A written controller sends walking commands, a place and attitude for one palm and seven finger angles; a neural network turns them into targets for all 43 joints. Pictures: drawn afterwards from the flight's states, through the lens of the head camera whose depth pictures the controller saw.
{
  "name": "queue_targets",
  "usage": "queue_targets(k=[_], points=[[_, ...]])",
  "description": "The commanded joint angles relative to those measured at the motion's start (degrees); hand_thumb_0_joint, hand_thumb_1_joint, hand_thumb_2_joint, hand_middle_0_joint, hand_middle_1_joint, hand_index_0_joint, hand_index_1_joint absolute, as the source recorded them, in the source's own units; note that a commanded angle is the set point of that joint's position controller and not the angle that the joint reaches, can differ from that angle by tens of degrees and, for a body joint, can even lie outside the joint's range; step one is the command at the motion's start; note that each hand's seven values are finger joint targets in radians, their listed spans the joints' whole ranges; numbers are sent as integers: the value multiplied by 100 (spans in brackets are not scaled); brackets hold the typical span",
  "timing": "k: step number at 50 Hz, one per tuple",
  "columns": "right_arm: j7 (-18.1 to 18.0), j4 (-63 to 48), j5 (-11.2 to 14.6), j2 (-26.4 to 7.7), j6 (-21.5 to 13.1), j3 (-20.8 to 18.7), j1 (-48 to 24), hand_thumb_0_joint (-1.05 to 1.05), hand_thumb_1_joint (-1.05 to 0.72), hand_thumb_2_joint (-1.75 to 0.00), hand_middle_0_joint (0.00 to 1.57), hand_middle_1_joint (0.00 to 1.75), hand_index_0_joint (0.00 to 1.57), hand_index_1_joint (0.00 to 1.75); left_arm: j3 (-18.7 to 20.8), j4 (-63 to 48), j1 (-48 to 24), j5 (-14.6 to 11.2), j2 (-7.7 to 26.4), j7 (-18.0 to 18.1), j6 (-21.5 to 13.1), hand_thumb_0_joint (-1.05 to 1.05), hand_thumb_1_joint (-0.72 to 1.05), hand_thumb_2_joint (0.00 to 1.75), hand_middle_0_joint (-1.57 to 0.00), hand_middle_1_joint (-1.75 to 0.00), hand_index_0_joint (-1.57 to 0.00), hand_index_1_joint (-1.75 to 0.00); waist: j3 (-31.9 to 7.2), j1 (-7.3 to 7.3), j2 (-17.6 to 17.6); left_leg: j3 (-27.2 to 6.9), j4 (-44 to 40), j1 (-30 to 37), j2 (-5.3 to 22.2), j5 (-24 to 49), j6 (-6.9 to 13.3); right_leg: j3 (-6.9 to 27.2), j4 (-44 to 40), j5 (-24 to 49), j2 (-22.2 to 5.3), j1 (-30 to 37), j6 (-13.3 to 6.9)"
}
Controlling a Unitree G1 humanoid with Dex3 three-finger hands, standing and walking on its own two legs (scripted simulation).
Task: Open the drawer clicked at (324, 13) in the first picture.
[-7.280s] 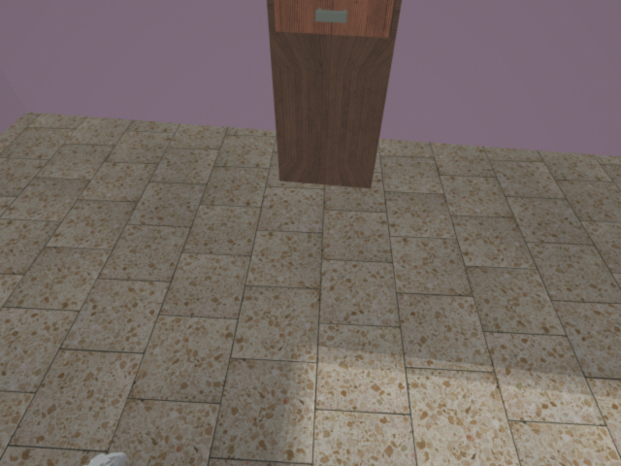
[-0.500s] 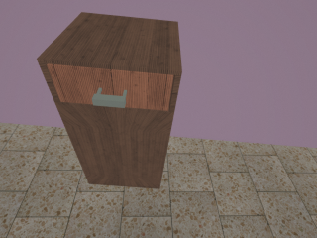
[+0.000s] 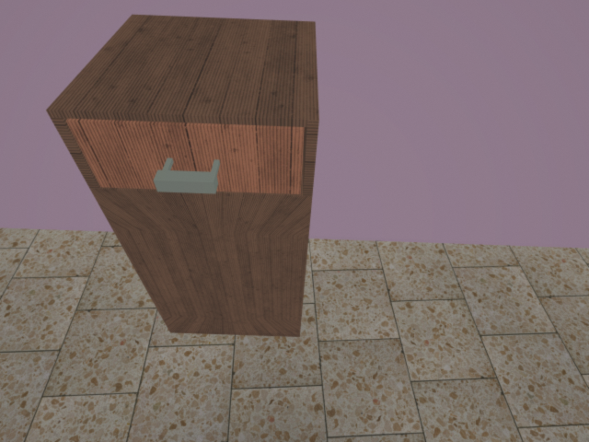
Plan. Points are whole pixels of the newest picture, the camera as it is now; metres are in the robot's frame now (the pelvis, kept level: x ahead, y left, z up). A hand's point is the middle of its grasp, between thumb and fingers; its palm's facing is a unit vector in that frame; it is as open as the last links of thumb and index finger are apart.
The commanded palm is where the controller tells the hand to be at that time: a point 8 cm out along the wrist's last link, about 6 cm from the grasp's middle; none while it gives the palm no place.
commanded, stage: come to a stop and stand still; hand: left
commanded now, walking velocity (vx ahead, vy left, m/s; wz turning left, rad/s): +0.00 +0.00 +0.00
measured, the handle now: (189, 172) +0.55 +0.23 +0.03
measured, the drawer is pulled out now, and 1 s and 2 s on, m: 0.00 0.00 0.00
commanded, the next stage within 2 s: look again from close up in 0.64 s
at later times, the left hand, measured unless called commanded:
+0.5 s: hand out of the picture -0.04 +0.17 -0.18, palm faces +0.06 -0.98 -0.16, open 7.4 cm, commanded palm none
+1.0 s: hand out of the picture -0.01 +0.17 -0.17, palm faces +0.06 -0.98 -0.17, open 7.4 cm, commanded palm none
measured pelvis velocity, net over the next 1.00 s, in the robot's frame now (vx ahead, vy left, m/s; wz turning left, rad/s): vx -0.01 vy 0.01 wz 0.01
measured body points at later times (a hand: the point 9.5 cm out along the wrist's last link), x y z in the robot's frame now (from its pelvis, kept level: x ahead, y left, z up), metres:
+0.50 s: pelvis -0.01 +0.01 +0.00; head -0.01 +0.01 +0.45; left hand -0.04 +0.22 -0.16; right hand -0.01 -0.20 -0.16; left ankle +0.00 +0.11 -0.74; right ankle +0.04 -0.10 -0.74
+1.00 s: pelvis -0.01 +0.01 +0.01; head -0.01 +0.01 +0.45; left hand -0.01 +0.22 -0.15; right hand -0.01 -0.20 -0.16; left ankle +0.00 +0.11 -0.74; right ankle +0.04 -0.10 -0.74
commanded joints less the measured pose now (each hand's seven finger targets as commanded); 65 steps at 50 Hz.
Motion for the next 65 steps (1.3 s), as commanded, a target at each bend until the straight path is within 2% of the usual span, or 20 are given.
queue_targets(k=[1,6,14,15,16,17,18,20,21,22,25,27,30,32,33,42,46,65], points=[[14,-169,4,-450,-104,-40,330,0,-90,-90,20,30,20,30,14,-90,482,32,392,-23,-95,0,90,90,-20,-30,-20,-30,220,55,122,-644,-911,-708,508,-117,162,802,-805,-314,-527,375,-76],[26,-128,5,-466,-99,-12,426,0,-90,-90,20,30,20,30,-15,31,613,32,394,-45,-128,0,90,90,-20,-30,-20,-30,294,14,87,-582,-980,-611,455,-338,144,841,-1083,-612,-541,281,-48],[1,17,20,-410,-134,46,609,0,-90,-90,20,30,20,30,-77,289,897,12,259,-50,-190,0,90,90,-20,-30,-20,-30,299,-8,117,-555,-1057,-532,467,-239,122,801,-1173,-449,-508,363,-27],[48,-341,65,-732,-180,-48,-241,0,-90,-90,20,30,20,30,-145,535,1289,61,484,173,-248,0,90,90,-20,-30,-20,-30,538,278,609,-121,-19,-535,518,-151,-126,922,-1000,445,-762,122,27],[91,-485,97,-598,-149,40,-107,0,-90,-90,20,30,20,30,-191,534,1056,42,672,92,-324,0,90,90,-20,-30,-20,-30,427,-43,333,-206,-67,-432,409,-86,-144,1023,-1139,142,-951,-11,-140],[86,-467,29,-390,-141,43,464,0,-90,-90,20,30,20,30,-150,330,930,31,599,86,-322,0,90,90,-20,-30,-20,-30,-316,-187,136,-281,-3,-122,270,-310,-43,1215,-1082,-758,-984,193,-241],[77,-406,17,-437,-144,34,614,0,-90,-90,20,30,20,30,-119,257,700,25,639,64,-292,0,90,90,-20,-30,-20,-30,-373,-240,-14,-298,-12,-68,257,-182,20,1079,-1059,-1077,-928,59,-259],[57,-384,15,-437,-150,19,674,0,-90,-90,20,30,20,30,-109,207,615,7,511,25,-237,0,90,90,-20,-30,-20,-30,56,-234,166,-482,-312,-264,349,-103,84,876,-930,-1174,-731,-273,-194],[55,-422,-2,-500,-162,17,693,0,-90,-90,20,30,20,30,-110,211,650,22,452,17,-202,0,90,90,-20,-30,-20,-30,241,-207,467,-640,-575,-490,456,-267,124,723,-732,-1079,-596,-282,-158],[42,-448,-8,-505,-178,21,617,0,-90,-90,20,30,20,30,-129,235,743,21,367,2,-200,0,90,90,-20,-30,-20,-30,344,-122,512,-788,-782,-762,527,-376,172,635,-617,-790,-488,-76,-108],[15,-480,15,-572,-204,21,545,0,-90,-90,20,30,20,30,-154,295,901,11,259,-22,-219,0,90,90,-20,-30,-20,-30,424,-31,51,-818,-947,-1104,502,-551,205,654,-630,-442,-474,353,-62],[18,-426,4,-582,-224,33,605,0,-90,-90,20,30,20,30,-146,286,896,8,235,-24,-211,0,90,90,-20,-30,-20,-30,479,-23,131,-864,-1081,-1087,512,-521,204,611,-589,-302,-463,375,-52],[11,-345,12,-568,-244,53,612,0,-90,-90,20,30,20,30,-151,287,900,-9,235,-24,-234,0,90,90,-20,-30,-20,-30,416,-19,76,-783,-1063,-935,480,-237,192,639,-658,-56,-507,487,-46],[14,-295,8,-593,-259,62,638,0,-90,-90,20,30,20,30,-145,272,872,-11,247,-21,-223,0,90,90,-20,-30,-20,-30,374,1,216,-823,-1175,-928,534,-202,190,559,-586,120,-495,593,-26],[11,-271,11,-583,-265,64,612,0,-90,-90,20,30,20,30,-141,285,871,-10,232,-22,-229,0,90,90,-20,-30,-20,-30,354,6,132,-806,-1174,-910,528,-121,190,577,-600,210,-499,640,-25],[9,-72,23,-549,-270,93,592,0,-90,-90,20,30,20,30,-137,322,796,-21,262,-18,-247,0,90,90,-20,-30,-20,-30,237,-13,112,-637,-1100,-569,494,334,137,626,-761,395,-571,715,-18],[7,-10,30,-534,-241,95,570,0,-90,-90,20,30,20,30,-149,372,821,-15,266,-16,-238,0,90,90,-20,-30,-20,-30,371,-25,136,-610,-1135,-558,483,133,115,655,-871,199,-576,606,-22],[-24,158,30,-324,-215,82,766,0,-90,-90,20,30,20,30,-137,490,1068,-6,63,-10,-251,0,90,90,-20,-30,-20,-30,421,-29,79,-547,-1133,-546,445,-111,101,740,-1083,-147,-551,482,-38]])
